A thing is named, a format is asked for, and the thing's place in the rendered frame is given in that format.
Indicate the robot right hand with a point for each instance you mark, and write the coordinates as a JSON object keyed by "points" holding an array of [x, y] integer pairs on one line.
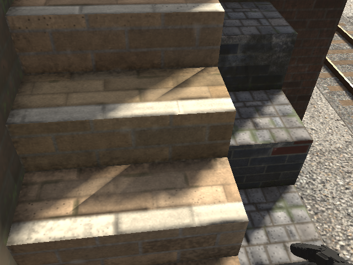
{"points": [[321, 255]]}

